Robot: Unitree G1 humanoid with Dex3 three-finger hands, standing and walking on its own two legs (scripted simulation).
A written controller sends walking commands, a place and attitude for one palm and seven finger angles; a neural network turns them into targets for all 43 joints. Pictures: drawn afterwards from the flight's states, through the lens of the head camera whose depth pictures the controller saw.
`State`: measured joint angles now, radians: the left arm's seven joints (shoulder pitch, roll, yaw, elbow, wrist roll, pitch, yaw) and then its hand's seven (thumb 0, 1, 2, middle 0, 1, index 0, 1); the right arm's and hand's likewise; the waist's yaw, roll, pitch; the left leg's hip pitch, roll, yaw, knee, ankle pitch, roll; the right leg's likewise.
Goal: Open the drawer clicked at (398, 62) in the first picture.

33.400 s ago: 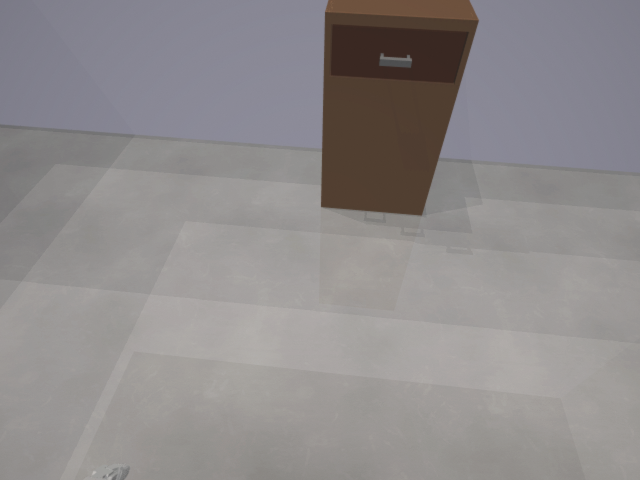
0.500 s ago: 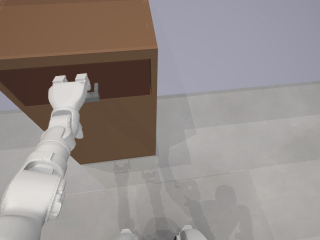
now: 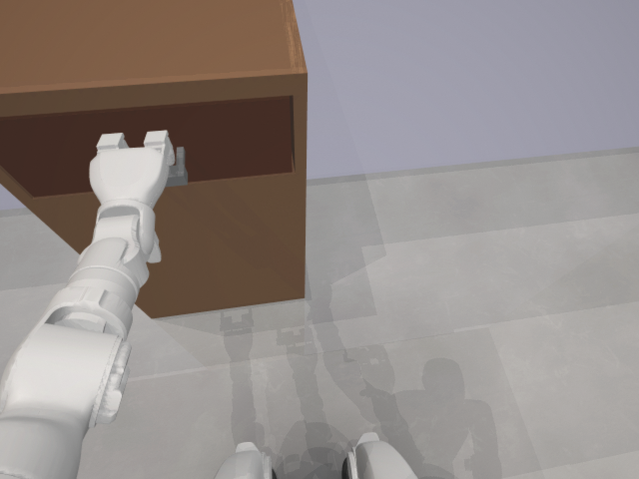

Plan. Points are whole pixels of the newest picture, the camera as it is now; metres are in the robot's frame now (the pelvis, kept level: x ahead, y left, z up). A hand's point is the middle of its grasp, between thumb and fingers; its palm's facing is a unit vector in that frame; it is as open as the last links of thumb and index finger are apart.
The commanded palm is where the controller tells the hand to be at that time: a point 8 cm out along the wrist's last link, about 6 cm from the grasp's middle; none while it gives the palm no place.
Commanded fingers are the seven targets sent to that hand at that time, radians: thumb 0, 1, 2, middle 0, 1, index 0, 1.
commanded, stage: lower the fingers behind the handle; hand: left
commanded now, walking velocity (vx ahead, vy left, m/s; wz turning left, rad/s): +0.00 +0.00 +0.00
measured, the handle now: (150, 167) +0.55 +0.22 +0.00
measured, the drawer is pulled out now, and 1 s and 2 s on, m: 0.00 0.00 0.00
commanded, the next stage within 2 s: lift the hand off the handle in 0.56 s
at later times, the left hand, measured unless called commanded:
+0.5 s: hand (147, 199) +0.49 +0.21 +0.00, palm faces -0.03 +0.04 -1.00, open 13.9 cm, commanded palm +0.47 +0.21 +0.03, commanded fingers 0.00 -0.50 0.30 -0.30 -1.20 -0.30 -1.20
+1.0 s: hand (147, 195) +0.50 +0.21 +0.00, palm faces -0.01 +0.03 -1.00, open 13.6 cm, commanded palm +0.49 +0.21 +0.04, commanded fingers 0.00 -0.50 0.30 -0.30 -1.20 -0.30 -1.20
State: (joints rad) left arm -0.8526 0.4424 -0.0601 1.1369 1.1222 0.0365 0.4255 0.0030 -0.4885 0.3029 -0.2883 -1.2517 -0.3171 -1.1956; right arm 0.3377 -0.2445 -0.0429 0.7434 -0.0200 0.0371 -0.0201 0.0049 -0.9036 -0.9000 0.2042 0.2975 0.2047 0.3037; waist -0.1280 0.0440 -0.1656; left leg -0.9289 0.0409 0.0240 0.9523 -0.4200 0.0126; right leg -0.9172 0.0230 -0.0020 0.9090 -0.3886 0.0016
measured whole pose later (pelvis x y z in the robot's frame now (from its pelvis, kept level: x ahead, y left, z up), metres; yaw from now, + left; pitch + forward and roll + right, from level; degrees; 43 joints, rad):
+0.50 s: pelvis -0.02 +0.00 -0.02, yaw +0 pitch +24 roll -2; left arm -0.95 0.48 -0.08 1.16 1.11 0.06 0.38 0.00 -0.49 0.30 -0.26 -1.31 -0.31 -1.19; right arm 0.34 -0.25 -0.02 0.72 -0.01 0.03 -0.04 0.00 -0.90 -0.90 0.20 0.30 0.21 0.30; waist -0.15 0.05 -0.16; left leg -1.05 0.04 0.02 1.04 -0.42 0.02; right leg -1.03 0.02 -0.01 1.00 -0.39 0.00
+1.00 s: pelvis -0.03 +0.00 -0.02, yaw +1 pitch +25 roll -2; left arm -1.03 0.49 -0.09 1.23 1.12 0.07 0.40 0.00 -0.49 0.30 -0.31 -1.33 -0.36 -1.24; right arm 0.33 -0.25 0.00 0.72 -0.01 0.01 -0.04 0.00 -0.90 -0.90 0.21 0.30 0.21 0.30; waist -0.17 0.05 -0.16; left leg -1.09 0.03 0.00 1.07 -0.42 0.02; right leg -1.07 0.02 -0.03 1.02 -0.39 0.00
